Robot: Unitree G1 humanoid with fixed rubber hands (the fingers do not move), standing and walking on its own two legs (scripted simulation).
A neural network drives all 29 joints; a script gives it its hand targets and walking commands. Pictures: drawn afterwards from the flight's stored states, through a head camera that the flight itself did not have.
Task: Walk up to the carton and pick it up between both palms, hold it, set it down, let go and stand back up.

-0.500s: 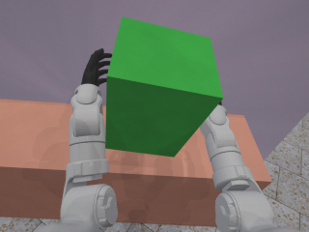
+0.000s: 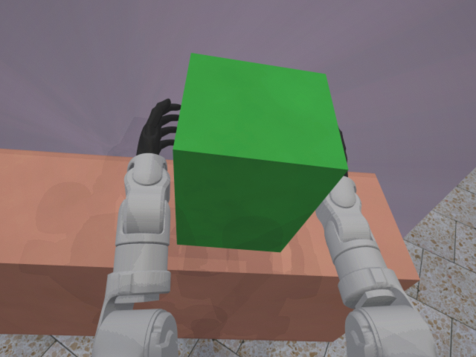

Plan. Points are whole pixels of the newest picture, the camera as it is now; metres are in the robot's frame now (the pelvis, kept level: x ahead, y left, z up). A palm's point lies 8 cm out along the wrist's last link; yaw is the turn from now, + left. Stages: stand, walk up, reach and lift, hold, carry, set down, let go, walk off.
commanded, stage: set down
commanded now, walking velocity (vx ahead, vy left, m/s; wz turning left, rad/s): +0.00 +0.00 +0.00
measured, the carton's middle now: (242, 168) +0.38 -0.02 +0.11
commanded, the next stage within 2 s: none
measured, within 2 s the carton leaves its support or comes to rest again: neither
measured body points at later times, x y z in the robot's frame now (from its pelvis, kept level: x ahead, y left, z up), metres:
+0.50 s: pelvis +0.00 -0.01 +0.00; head +0.00 +0.02 +0.45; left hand +0.41 +0.10 +0.13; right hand +0.38 -0.20 +0.11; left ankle -0.03 +0.12 -0.75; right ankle +0.02 -0.13 -0.75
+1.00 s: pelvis +0.01 +0.00 +0.00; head +0.03 +0.01 +0.45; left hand +0.43 +0.09 +0.10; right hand +0.39 -0.20 +0.09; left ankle -0.03 +0.12 -0.75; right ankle +0.02 -0.13 -0.75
